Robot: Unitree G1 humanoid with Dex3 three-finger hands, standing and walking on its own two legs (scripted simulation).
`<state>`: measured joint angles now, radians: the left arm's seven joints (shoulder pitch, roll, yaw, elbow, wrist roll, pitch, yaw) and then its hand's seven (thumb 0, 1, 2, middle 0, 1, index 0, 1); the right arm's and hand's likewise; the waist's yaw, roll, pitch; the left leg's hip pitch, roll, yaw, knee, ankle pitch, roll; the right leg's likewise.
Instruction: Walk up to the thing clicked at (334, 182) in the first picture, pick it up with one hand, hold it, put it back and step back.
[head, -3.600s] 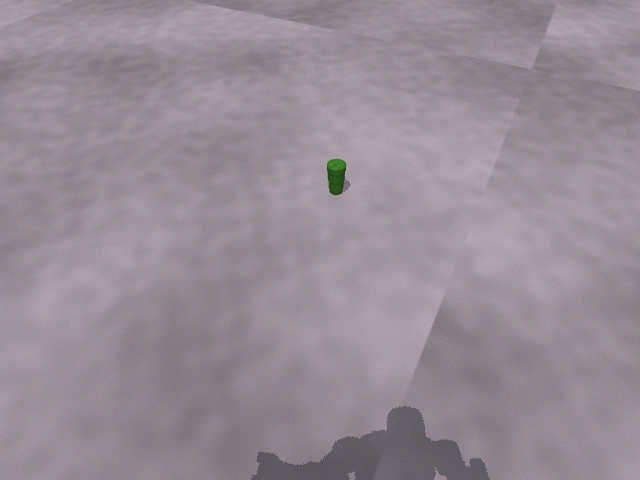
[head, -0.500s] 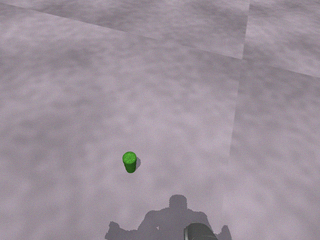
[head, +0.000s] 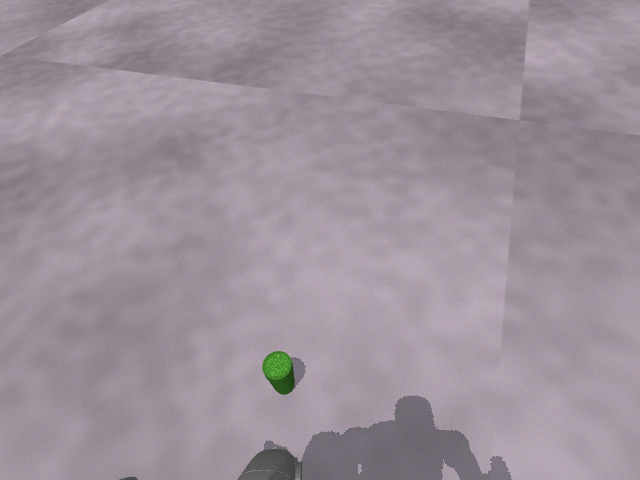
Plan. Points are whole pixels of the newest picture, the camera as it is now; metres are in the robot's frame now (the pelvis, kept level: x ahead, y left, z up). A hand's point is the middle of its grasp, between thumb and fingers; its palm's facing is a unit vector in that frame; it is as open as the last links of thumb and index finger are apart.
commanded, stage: walk up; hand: left
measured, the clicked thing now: (281, 375) +0.50 +0.22 -0.69
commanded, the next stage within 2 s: stand in 1.98 s
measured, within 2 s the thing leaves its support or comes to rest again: neither
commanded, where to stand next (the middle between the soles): +0.16 +0.01 m, yaw +0 degrees
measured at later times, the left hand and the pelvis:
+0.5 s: hand out of the picture +0.12 +0.30 -0.17, palm faces -0.06 -0.93 -0.36, open 7.4 cm; pelvis +0.07 +0.03 -0.01, yaw -1 degrees
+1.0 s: hand (179, 423) +0.22 +0.26 -0.15, palm faces -0.03 -0.95 -0.32, open 7.4 cm; pelvis +0.10 +0.02 +0.00, yaw +0 degrees
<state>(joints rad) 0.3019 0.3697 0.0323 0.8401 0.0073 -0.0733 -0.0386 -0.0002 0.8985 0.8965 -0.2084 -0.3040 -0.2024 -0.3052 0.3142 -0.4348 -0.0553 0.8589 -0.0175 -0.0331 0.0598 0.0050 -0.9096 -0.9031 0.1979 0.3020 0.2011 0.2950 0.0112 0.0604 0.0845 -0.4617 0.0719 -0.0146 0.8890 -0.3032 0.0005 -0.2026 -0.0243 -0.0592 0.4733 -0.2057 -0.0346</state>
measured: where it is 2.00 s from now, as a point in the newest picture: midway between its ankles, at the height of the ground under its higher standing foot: outside the picture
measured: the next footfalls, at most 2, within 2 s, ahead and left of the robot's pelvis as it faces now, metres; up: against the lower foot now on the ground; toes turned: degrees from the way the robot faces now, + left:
left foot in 0.16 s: +0.15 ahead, +0.15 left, +0.00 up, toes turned +1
right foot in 0.54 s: +0.14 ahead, -0.11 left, +0.00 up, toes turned -2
